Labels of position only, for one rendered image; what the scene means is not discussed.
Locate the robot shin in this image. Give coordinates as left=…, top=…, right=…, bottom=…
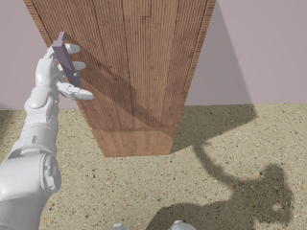
left=113, top=223, right=124, bottom=227
left=172, top=220, right=183, bottom=226

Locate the robot right shin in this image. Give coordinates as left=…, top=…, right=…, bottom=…
left=172, top=220, right=183, bottom=226

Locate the robot left upper arm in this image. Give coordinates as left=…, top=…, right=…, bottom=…
left=0, top=153, right=62, bottom=230

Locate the robot left shin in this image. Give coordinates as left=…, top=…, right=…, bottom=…
left=113, top=223, right=124, bottom=227

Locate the cupboard door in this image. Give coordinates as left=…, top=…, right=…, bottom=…
left=29, top=0, right=210, bottom=129

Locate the handle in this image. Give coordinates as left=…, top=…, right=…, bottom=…
left=52, top=32, right=82, bottom=88

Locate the left robot hand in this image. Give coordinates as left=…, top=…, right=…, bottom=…
left=35, top=43, right=94, bottom=101

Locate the left robot forearm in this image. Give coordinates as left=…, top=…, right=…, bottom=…
left=0, top=86, right=59, bottom=167

